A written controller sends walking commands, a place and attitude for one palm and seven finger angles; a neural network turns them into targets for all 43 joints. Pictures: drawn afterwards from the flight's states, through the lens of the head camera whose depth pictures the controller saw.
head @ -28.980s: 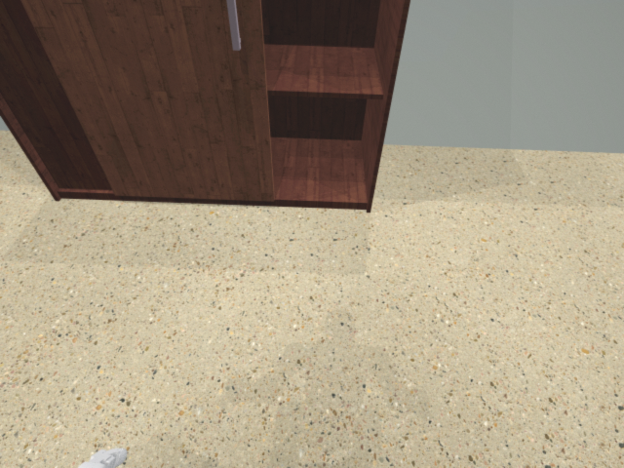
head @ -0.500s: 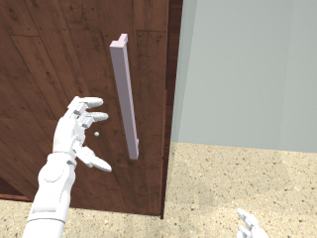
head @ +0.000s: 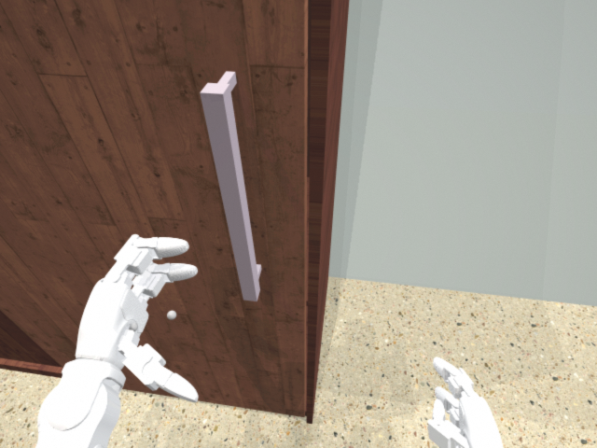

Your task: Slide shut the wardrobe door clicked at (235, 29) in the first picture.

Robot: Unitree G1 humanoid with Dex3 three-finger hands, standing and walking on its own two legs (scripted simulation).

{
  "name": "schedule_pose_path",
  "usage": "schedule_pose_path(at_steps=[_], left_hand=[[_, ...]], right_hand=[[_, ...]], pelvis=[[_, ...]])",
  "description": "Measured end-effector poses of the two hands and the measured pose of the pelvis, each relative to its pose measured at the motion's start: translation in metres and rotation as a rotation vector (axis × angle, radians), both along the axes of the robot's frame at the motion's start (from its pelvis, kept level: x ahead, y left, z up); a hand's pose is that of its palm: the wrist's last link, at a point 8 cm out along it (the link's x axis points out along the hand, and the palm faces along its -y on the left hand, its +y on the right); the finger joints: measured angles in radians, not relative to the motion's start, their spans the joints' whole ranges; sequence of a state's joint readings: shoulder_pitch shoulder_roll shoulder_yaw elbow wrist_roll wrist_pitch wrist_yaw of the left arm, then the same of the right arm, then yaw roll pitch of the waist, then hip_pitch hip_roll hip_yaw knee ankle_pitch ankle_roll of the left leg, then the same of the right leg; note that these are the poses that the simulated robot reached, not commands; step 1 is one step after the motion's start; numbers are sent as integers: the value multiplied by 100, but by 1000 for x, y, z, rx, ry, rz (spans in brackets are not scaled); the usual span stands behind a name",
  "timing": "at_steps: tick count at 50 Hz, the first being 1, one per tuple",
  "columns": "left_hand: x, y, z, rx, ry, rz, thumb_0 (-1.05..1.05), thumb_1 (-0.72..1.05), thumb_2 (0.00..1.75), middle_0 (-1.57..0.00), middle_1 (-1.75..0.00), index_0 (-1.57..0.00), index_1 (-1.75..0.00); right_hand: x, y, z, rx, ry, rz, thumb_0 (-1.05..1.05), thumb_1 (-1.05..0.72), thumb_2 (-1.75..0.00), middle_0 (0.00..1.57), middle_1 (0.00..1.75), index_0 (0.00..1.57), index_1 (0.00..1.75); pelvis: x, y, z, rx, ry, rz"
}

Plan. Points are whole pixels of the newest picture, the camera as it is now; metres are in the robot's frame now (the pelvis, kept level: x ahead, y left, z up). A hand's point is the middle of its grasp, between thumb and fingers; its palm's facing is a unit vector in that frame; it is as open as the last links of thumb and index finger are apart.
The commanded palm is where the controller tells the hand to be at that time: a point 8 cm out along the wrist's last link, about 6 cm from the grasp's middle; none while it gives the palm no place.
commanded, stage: slip the hand off the handle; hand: left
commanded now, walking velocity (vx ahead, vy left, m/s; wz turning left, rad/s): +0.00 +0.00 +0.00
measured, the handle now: (242, 207) +0.37 +0.12 +0.16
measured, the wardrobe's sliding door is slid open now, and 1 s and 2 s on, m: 0.00 0.00 0.00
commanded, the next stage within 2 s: draw the hand back to the body in 0.34 s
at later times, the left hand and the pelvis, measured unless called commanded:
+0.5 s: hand (165, 319) +0.22 +0.18 +0.13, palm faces +0.03 -1.00 -0.09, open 14.7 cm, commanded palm +0.18 +0.23 +0.14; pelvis +0.01 -0.01 +0.00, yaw +0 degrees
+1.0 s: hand (123, 320) +0.20 +0.21 +0.15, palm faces +0.08 -0.99 -0.15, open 14.5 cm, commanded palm +0.16 +0.26 +0.16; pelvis +0.01 +0.00 +0.00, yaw +1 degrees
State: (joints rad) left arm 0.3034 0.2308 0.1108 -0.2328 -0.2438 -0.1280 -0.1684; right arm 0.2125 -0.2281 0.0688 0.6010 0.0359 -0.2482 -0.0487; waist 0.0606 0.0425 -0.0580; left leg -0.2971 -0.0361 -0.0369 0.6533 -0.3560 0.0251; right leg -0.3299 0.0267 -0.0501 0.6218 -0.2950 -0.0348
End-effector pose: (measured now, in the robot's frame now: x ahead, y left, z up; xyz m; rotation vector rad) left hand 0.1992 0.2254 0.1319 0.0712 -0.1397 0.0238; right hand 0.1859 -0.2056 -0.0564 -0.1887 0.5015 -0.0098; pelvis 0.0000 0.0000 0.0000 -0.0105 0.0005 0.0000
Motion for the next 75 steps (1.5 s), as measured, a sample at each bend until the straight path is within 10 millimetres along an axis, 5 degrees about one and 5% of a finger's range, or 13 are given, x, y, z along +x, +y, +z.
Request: schedule_pose_path(at_steps=[10,21,48,57,66,75], left_hand=[[-22,5,6,34,-10,45,-1,-55,20,-26,-115,-25,-115],[-10,4,1,28,7,7,-1,-55,20,-26,-115,-25,-115],[-25,31,21,32,93,30,-1,-53,21,-26,-114,-25,-114],[-35,48,35,226,11,289,-1,-32,31,-25,-102,-25,-102],[-41,54,41,303,0,346,0,-2,46,-24,-84,-24,-84],[-36,64,54,331,-43,389,0,30,61,-23,-65,-23,-65]], right_hand=[[-6,-25,-4,-18,-2,-17,1,-90,-90,20,30,21,30],[-14,-39,-9,-35,8,-57,1,-90,-90,20,30,21,30],[11,6,13,6,-102,-2,1,-90,-90,20,30,21,30],[-4,1,4,-23,13,-3,1,-90,-90,20,30,21,30],[-17,-5,-11,-33,124,-40,1,-90,-90,20,30,21,30],[-8,-7,-8,-19,114,-58,1,-90,-90,20,30,21,30]], pelvis=[[4,-14,-1,-1,0,8],[4,-16,-2,-1,16,7],[6,5,3,-5,-36,11],[3,5,7,-1,-54,1],[7,7,10,3,-66,0],[10,7,12,5,-78,-9]])
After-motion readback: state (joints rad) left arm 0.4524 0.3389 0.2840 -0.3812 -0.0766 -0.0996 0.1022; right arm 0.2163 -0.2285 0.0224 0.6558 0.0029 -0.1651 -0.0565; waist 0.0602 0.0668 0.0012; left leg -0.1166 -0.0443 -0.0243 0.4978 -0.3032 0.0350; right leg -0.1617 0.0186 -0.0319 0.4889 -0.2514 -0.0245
